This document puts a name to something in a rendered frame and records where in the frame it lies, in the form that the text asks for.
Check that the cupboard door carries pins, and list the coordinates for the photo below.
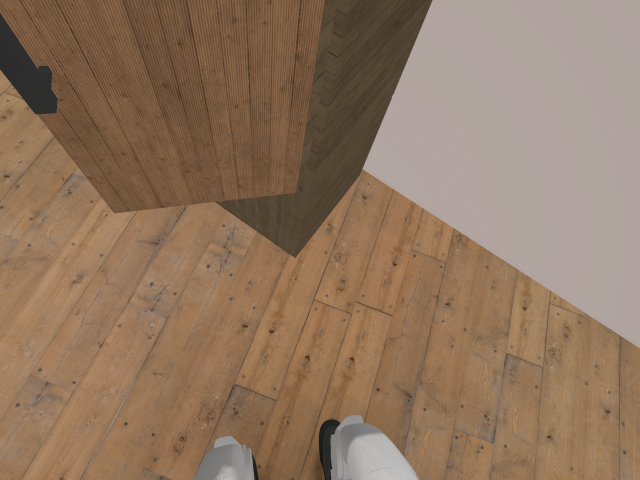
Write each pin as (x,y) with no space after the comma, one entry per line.
(164,103)

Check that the handle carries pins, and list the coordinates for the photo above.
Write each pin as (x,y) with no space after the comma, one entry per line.
(34,85)

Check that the right robot shin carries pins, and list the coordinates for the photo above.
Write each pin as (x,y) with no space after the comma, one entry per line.
(353,419)

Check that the robot right foot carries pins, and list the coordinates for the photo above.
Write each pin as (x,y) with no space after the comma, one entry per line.
(327,429)

